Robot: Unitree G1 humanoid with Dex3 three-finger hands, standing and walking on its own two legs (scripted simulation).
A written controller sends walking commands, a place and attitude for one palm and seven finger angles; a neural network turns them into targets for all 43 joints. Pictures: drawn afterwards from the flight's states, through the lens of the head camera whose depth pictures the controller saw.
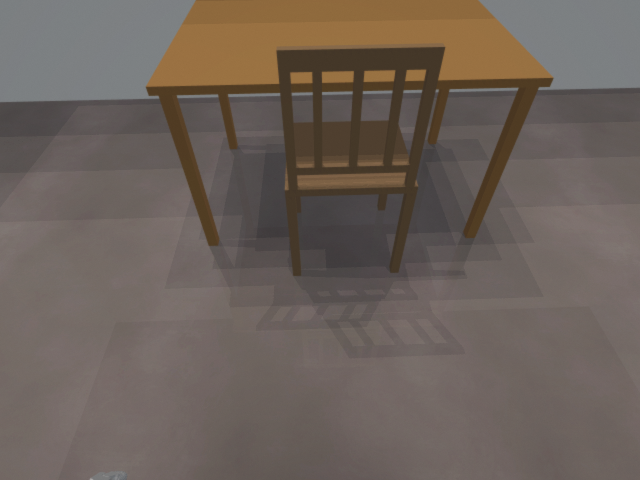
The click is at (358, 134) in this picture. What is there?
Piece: chair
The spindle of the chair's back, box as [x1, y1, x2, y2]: [349, 71, 363, 166]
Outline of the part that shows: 363,71 354,71 349,166 356,166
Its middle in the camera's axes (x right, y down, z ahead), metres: +0.09 -0.32 +1.06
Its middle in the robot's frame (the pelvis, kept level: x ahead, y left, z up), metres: +1.01 -0.04 -0.09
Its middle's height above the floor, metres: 0.68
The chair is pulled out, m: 0.00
